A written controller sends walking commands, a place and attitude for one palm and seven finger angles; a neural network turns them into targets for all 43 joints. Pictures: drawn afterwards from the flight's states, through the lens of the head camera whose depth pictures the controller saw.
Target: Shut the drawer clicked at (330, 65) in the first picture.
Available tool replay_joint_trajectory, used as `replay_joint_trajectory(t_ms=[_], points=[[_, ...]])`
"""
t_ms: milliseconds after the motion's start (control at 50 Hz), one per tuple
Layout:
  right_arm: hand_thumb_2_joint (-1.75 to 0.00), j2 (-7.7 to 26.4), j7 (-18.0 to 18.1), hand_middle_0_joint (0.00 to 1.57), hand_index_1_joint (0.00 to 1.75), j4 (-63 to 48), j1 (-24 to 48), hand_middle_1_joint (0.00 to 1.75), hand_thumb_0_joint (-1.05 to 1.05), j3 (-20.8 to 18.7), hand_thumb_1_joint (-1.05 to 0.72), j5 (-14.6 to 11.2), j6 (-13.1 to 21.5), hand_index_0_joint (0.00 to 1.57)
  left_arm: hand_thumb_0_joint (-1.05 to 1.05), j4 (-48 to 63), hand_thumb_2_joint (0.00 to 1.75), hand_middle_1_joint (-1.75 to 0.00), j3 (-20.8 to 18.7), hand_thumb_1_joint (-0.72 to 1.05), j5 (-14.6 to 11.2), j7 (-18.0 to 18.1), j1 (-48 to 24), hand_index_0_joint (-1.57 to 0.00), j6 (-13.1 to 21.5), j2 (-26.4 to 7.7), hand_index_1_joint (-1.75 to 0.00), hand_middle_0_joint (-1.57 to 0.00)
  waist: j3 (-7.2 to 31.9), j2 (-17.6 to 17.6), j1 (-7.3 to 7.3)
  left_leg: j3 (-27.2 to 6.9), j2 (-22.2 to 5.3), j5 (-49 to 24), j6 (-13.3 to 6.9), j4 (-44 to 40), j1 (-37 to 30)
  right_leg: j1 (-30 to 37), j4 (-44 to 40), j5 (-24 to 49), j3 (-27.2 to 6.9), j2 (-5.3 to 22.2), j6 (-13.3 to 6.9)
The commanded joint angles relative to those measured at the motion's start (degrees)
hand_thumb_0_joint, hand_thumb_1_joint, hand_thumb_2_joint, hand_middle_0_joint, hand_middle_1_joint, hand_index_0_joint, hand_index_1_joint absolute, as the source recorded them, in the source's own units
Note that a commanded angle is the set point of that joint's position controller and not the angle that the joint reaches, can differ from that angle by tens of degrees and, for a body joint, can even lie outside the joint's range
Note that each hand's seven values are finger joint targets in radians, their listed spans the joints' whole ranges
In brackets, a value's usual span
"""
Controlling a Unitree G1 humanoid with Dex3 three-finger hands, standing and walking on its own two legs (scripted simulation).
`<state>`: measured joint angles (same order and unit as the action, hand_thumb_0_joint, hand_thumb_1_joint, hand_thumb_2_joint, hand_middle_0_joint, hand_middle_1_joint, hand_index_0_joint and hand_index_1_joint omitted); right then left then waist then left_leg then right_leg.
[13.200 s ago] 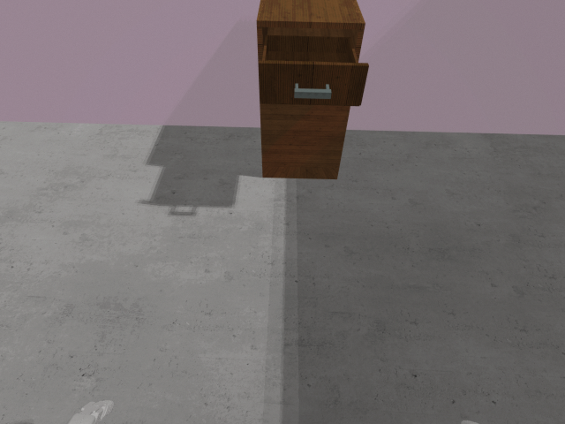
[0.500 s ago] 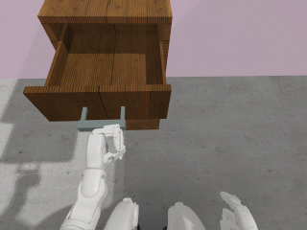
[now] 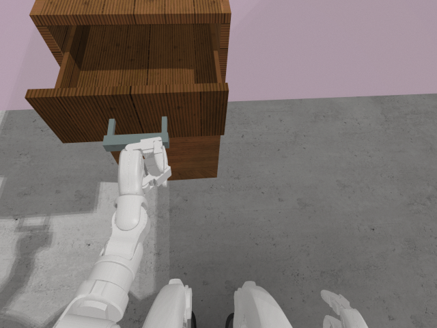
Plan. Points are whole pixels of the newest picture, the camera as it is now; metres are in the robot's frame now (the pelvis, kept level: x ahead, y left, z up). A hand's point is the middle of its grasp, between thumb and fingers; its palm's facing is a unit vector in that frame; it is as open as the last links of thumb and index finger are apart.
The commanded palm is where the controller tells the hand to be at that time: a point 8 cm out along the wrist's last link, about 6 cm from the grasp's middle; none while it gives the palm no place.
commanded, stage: push the drawer shut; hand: left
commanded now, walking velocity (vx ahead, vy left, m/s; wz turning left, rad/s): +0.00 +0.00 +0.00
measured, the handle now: (137, 132) +0.47 +0.15 +0.03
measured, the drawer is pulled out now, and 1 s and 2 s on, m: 0.19 0.06 0.00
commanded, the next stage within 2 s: none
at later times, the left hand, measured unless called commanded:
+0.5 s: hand (167, 137) +0.46 +0.09 +0.02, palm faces +0.07 -1.00 -0.04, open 3.3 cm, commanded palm +0.44 +0.15 +0.03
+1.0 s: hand (166, 111) +0.53 +0.10 +0.02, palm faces +0.08 -1.00 -0.03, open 3.3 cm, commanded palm +0.51 +0.15 +0.03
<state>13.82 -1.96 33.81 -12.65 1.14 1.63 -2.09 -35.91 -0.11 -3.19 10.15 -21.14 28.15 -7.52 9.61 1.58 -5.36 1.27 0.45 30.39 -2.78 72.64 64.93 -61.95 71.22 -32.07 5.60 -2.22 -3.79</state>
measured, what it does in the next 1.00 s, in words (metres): stands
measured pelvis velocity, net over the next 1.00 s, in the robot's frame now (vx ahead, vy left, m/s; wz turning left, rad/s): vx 0.00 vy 0.00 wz -0.03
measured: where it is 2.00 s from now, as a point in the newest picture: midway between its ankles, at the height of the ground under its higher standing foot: outside the picture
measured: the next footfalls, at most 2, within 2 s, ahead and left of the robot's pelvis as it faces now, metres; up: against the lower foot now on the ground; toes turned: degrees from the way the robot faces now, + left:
none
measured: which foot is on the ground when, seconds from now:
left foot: down 0.00-1.00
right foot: down 0.00-1.00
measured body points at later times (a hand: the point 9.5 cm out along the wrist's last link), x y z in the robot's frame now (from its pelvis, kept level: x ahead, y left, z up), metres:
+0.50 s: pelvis +0.00 +0.00 +0.00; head +0.14 +0.01 +0.43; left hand +0.45 +0.15 +0.03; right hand +0.06 -0.26 -0.13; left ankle +0.03 +0.09 -0.62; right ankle +0.02 -0.08 -0.62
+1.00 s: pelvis +0.00 +0.00 -0.01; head +0.16 +0.02 +0.41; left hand +0.52 +0.15 +0.03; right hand +0.01 -0.26 -0.13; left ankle +0.03 +0.09 -0.62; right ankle +0.02 -0.08 -0.62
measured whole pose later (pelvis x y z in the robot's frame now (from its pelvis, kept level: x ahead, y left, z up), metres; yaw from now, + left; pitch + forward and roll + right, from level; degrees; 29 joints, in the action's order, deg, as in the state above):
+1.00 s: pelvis +0.00 +0.00 -0.01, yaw -2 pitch +29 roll -3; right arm 14.1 -3.6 36.3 -19.1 1.5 3.8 -5.0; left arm -67.2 -17.0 0.8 7.1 -51.4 31.9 -17.7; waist 9.5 2.4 -11.8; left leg 1.6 -0.9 31.0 -3.1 74.5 72.2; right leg -69.2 72.0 -31.6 5.2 -3.5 -3.5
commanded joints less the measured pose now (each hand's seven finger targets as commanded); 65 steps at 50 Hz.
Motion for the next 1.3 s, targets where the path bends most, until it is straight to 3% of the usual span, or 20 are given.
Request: replay_joint_trajectory(t_ms=[0, 100, 300, 340, 420, 440, 480, 500, 540, 620, 720, 840, 940, 1000, 1020, 1040, 1080, 1140, 1200, 1280], points=[[-0.9, 7.92, 0.48, 0.2, 0.3, -5.47, -3.56, 0.3, 0.0, -3.46, -0.9, -0.16, 1.38, 0.2, 0.0, 11.06, 0.9, -1.6, -4.47, 0.9, -0.23, 0.9, -21.94, -1.4, 4.71, -5.36, -1.6, -1.4, 25.99, 0.96, -1.07, -3.9, -0.19, -15.36, 1.09, -8.23, -17.17, 12.45, -10.44, 17.48, -6.11, 0.94, 2.43], [-0.9, 8.26, 0.21, 0.2, 0.3, -4.37, -5.24, 0.3, 0.0, -3.68, -0.9, 0.03, 0.96, 0.2, 0.0, 6.43, 0.9, -1.6, -5.76, 0.9, 0.3, 1.16, -26.03, -1.4, 5.16, -6.03, -1.6, -1.4, 24.38, -0.07, -1.89, -4.45, -0.43, -15.43, 1.19, -8.52, -17.18, 10.52, -10.21, 16.97, -5.38, 0.65, 2.36], [-0.9, 8.38, -0.01, 0.2, 0.3, -2.79, -8.08, 0.3, 0.0, -3.82, -0.9, 0.54, 0.28, 0.2, 0.0, 0.39, 0.9, -1.6, -10.01, 0.9, 1.21, 1.23, -34.06, -1.4, 6.86, -10.0, -1.6, -1.4, 27.12, 1.04, -2.76, -3.88, -0.28, -16.95, 1.14, -7.64, -16.37, 11.24, -9.79, 19.26, -6.12, 0.47, 2.56], [-0.9, 8.25, -0.04, 0.2, 0.3, -2.49, -8.39, 0.3, 0.0, -3.8, -0.9, 0.64, 0.17, 0.2, 0.0, -0.26, 0.9, -1.6, -9.37, 0.9, 1.04, 1.15, -36.86, -1.4, 6.96, -9.15, -1.6, -1.4, 27.09, 0.93, -3.68, -3.66, -0.25, -17.07, 0.94, -7.3, -16.17, 11.22, -9.94, 19.82, -6.26, 0.48, 2.79], [-0.9, 8.53, -0.21, 0.2, 0.3, -2.17, -9.59, 0.3, 0.0, -3.85, -0.9, 0.75, -0.21, 0.2, 0.0, -3.19, 0.9, -1.6, -12.28, 0.9, 1.17, 0.53, -37.98, -1.4, 7.23, -12.06, -1.6, -1.4, 27.81, 1.95, -3.16, -3.84, -0.25, -17.66, 1.19, -7.41, -16.49, 11.29, -9.75, 20.11, -6.23, 0.15, 2.54], [-0.9, 8.35, -0.25, 0.2, 0.3, -2.06, -9.71, 0.3, 0.0, -3.79, -0.9, 0.83, -0.25, 0.2, 0.0, -3.66, 0.9, -1.6, -10.91, 0.9, 1.12, 0.17, -39.7, -1.4, 7.21, -10.52, -1.6, -1.4, 27.83, 1.47, -4.14, -3.52, -0.19, -17.45, 0.92, -7.04, -16.03, 11.44, -10.03, 20.49, -6.44, 0.18, 2.8], [-0.9, 8.63, -0.07, 0.2, 0.3, -1.87, -10.48, 0.3, 0.0, -3.85, -0.9, 0.91, -0.3, 0.2, 0.0, -4.91, 0.9, -1.6, -12.37, 0.9, 1.2, -0.07, -42.15, -1.4, 7.52, -12.36, -1.6, -1.4, 27.6, 0.69, -4.57, -3.85, -0.2, -17.34, 0.83, -6.99, -15.54, 11.46, -9.73, 20.55, -6.38, 0.04, 2.8], [-0.9, 8.67, -0.11, 0.2, 0.3, -1.83, -10.61, 0.3, 0.0, -3.87, -0.9, 0.88, -0.41, 0.2, 0.0, -5.84, 0.9, -1.6, -13.37, 0.9, 1.4, -0.08, -42.02, -1.4, 7.67, -13.1, -1.6, -1.4, 28.15, 1.91, -3.92, -3.68, -0.17, -17.14, 1.0, -7.02, -15.68, 11.15, -9.79, 20.06, -6.45, 0.03, 2.75], [-0.9, 8.61, -0.16, 0.2, 0.3, -1.39, -10.93, 0.3, 0.0, -3.83, -0.9, 1.02, -0.55, 0.2, 0.0, -7.25, 0.9, -1.6, -13.16, 0.9, 1.32, -0.26, -44.39, -1.4, 7.98, -12.69, -1.6, -1.4, 28.36, 1.48, -4.68, -3.56, -0.14, -16.98, 0.82, -6.54, -15.21, 11.15, -9.94, 20.15, -6.64, 0.04, 2.9], [-0.9, 8.86, -0.02, 0.2, 0.3, -1.03, -12.01, 0.3, 0.0, -3.57, -0.9, 1.26, -0.81, 0.2, 0.0, -10.44, 0.9, -1.6, -16.8, 0.9, 1.59, -0.75, -47.2, -1.4, 8.56, -17.54, -1.6, -1.4, 28.29, 0.62, -4.69, -3.28, -0.02, -15.99, 0.61, -5.87, -11.92, 12.74, -9.82, 19.91, -7.48, 0.0, 3.02], [-0.9, 9.01, -0.32, 0.2, 0.3, -0.64, -13.13, 0.3, 0.0, -3.5, -0.9, 1.42, -1.27, 0.2, 0.0, -13.35, 0.9, -1.6, -16.17, 0.9, 2.18, -1.7, -51.7, -1.4, 8.91, -17.52, -1.6, -1.4, 28.8, 3.92, -5.98, -3.79, -0.3, -16.86, 0.66, -5.55, -13.72, 9.58, -9.42, 19.6, -7.02, -0.25, 2.86], [-0.9, 9.81, -0.61, 0.2, 0.3, -0.08, -14.8, 0.3, 0.0, -3.46, -0.9, 1.87, -1.95, 0.2, 0.0, -16.44, 0.9, -1.6, -17.66, 0.9, 2.59, -1.87, -56.93, -1.4, 8.42, -19.94, -1.6, -1.4, 30.05, 4.7, -7.3, -4.74, -0.67, -18.02, 0.59, -5.06, -15.13, 7.16, -9.02, 19.17, -6.22, -0.58, 2.79], [-0.9, 9.9, -0.92, 0.2, 0.3, -0.11, -16.15, 0.3, 0.0, -3.29, -0.9, 2.06, -2.47, 0.2, 0.0, -18.93, 0.9, -1.6, -19.14, 0.9, 3.12, -2.2, -57.98, -1.4, 7.81, -22.06, -1.6, -1.4, 31.22, 5.22, -7.25, -4.47, -0.63, -18.89, 0.43, -4.4, -13.9, 8.32, -8.89, 20.37, -6.5, -0.84, 2.72], [-0.9, 10.42, -0.94, 0.2, 0.3, 0.18, -17.19, 0.3, 0.0, -3.18, -0.9, 2.2, -2.81, 0.2, 0.0, -19.69, 0.9, -1.6, -20.77, 0.9, 3.56, -2.2, -60.59, -1.4, 7.5, -24.76, -1.6, -1.4, 31.06, 5.18, -8.09, -5.03, -0.98, -19.46, 0.33, -4.11, -14.0, 6.93, -8.46, 20.23, -6.1, -1.05, 2.73], [-0.9, 10.18, -1.03, 0.2, 0.3, 0.16, -17.2, 0.3, 0.0, -3.11, -0.9, 2.24, -2.8, 0.2, 0.0, -19.32, 0.9, -1.6, -19.66, 0.9, 3.48, -2.44, -61.6, -1.4, 7.42, -23.64, -1.6, -1.4, 31.12, 6.09, -8.44, -4.8, -0.9, -19.67, 0.31, -3.96, -14.15, 7.01, -8.68, 20.62, -6.32, -1.02, 2.79], [-0.9, 10.44, -0.98, 0.2, 0.3, 0.19, -17.65, 0.3, 0.0, -3.12, -0.9, 2.3, -2.93, 0.2, 0.0, -19.65, 0.9, -1.6, -21.93, 0.9, 3.46, -2.3, -60.76, -1.4, 7.37, -26.2, -1.6, -1.4, 31.97, 5.99, -7.65, -4.75, -0.96, -20.3, 0.32, -3.78, -13.87, 7.98, -8.52, 21.29, -6.45, -1.07, 2.68], [-0.9, 10.5, -1.15, 0.2, 0.3, 0.07, -18.11, 0.3, 0.0, -3.01, -0.9, 2.4, -3.1, 0.2, 0.0, -19.83, 0.9, -1.6, -21.41, 0.9, 3.63, -2.55, -61.75, -1.4, 7.31, -25.91, -1.6, -1.4, 32.14, 7.75, -7.8, -5.46, -1.06, -21.32, 0.56, -4.2, -15.35, 6.68, -7.89, 21.43, -5.8, -1.17, 2.4], [-0.9, 10.71, -1.43, 0.2, 0.3, 0.61, -18.62, 0.3, 0.0, -2.95, -0.9, 2.52, -3.47, 0.2, 0.0, -21.84, 0.9, -1.6, -20.53, 0.9, 4.24, -2.65, -63.19, -1.4, 6.73, -25.41, -1.6, -1.4, 31.33, 7.11, -9.11, -5.86, -1.43, -21.36, 0.51, -3.55, -15.58, 4.34, -8.12, 20.48, -5.54, -1.33, 2.58], [-0.9, 11.17, -1.39, 0.2, 0.3, 0.83, -19.58, 0.3, 0.0, -2.76, -0.9, 2.63, -3.52, 0.2, 0.0, -22.6, 0.9, -1.6, -21.85, 0.9, 4.79, -2.36, -66.14, -1.4, 6.29, -27.93, -1.6, -1.4, 30.81, 7.29, -9.8, -6.12, -1.51, -21.05, 0.32, -3.27, -14.75, 3.66, -7.9, 19.91, -5.36, -1.47, 2.59], [-0.9, 11.18, -1.65, 0.2, 0.3, 1.11, -20.53, 0.3, 0.0, -2.7, -0.9, 2.93, -3.48, 0.2, 0.0, -22.82, 0.9, -1.6, -21.29, 0.9, 5.4, -2.44, -69.32, -1.4, 5.88, -28.0, -1.6, -1.4, 32.15, 9.63, -10.62, -6.74, -1.72, -22.28, 0.4, -2.68, -16.27, 1.94, -7.28, 19.96, -4.96, -1.6, 2.42]])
